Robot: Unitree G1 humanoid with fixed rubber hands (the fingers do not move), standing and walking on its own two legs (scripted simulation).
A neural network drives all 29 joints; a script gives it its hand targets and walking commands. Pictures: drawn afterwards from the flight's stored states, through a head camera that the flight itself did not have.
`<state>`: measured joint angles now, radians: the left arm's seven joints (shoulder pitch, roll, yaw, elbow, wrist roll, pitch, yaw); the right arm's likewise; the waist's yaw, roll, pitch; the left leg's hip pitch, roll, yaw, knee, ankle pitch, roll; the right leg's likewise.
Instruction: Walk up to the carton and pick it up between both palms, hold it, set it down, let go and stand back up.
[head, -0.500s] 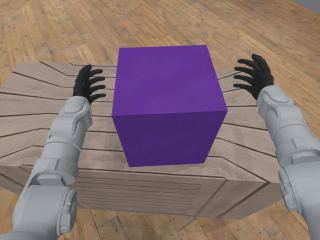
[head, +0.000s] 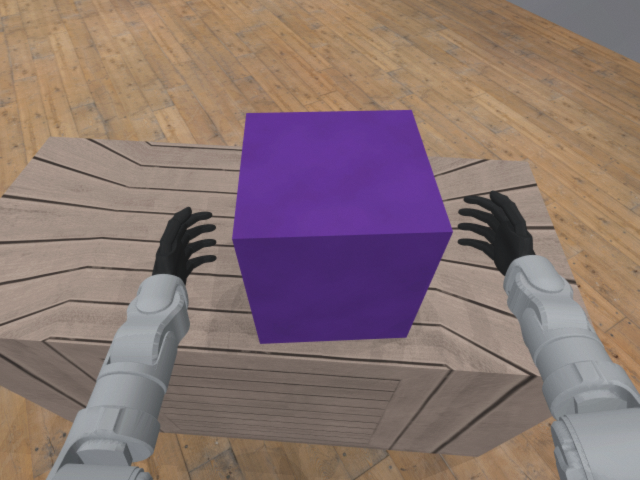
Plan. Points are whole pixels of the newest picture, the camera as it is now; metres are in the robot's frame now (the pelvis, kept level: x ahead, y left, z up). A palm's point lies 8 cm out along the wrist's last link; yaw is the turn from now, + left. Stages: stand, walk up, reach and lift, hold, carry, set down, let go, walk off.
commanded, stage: set down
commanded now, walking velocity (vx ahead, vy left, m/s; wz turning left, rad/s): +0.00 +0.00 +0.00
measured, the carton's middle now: (331, 233) +0.48 +0.02 +0.00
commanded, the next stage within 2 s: let go in 1.64 s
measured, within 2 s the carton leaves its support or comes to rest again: neither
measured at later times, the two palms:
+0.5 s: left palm (176, 321) +0.31 +0.21 +0.02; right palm (518, 321) +0.33 -0.23 +0.02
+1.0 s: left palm (176, 377) +0.25 +0.20 -0.02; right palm (512, 388) +0.27 -0.22 -0.03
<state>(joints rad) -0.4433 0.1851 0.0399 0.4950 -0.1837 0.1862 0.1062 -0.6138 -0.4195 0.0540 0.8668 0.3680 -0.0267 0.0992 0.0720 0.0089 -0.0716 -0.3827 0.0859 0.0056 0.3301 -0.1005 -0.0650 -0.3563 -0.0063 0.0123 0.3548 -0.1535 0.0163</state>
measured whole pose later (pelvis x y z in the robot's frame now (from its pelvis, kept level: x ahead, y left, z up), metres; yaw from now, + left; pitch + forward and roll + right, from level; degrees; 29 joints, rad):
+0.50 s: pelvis +0.00 +0.00 +0.00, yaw -1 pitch +6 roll +0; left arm -0.22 0.14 0.02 0.53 -0.15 -0.03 0.11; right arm -0.33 -0.37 0.08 0.82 0.34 -0.23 0.10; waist 0.05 0.01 -0.05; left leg -0.32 0.08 0.02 0.35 -0.13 -0.06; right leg -0.30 -0.01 0.03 0.38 -0.18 0.02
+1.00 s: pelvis +0.02 +0.00 +0.00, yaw -1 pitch +1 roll +0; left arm 0.02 0.10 -0.01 0.51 -0.13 -0.18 0.12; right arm -0.06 -0.30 0.09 0.77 0.32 -0.39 0.09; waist 0.05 0.01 0.02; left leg -0.22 0.09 0.02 0.39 -0.18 -0.06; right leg -0.20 -0.01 0.03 0.41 -0.23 0.01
